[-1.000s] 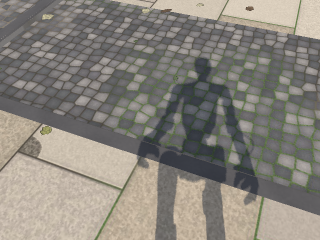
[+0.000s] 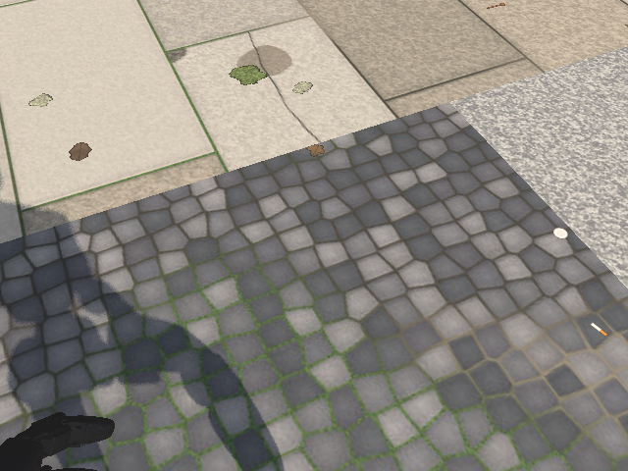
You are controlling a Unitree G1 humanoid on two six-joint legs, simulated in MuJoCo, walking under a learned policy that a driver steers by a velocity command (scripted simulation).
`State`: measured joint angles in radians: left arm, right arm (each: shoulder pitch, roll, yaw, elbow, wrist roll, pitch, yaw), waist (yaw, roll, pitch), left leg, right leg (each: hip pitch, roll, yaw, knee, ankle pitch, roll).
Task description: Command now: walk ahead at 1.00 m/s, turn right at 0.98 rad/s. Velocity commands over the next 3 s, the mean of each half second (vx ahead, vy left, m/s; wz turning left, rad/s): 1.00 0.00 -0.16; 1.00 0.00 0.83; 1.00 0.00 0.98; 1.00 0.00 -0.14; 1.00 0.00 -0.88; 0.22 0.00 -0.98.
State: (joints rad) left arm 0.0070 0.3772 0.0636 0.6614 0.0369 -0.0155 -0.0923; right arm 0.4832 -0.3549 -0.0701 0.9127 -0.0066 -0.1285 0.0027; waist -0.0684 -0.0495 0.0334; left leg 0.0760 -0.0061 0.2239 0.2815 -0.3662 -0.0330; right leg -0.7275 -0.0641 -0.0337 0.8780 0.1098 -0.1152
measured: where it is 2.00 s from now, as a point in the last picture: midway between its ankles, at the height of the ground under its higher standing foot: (116, 116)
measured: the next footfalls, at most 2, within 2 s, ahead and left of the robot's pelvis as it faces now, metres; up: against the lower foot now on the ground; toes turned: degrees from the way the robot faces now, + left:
right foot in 0.16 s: +0.33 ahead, -0.06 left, -0.05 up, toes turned -12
left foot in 0.56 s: +0.80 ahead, +0.06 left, -0.05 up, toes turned +2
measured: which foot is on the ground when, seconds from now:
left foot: down 0.00-0.12, up 0.14-0.54, down 0.56-0.98, up 1.00-1.00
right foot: up 0.00-0.14, down 0.16-0.56, up 0.58-0.98, down 1.00-1.00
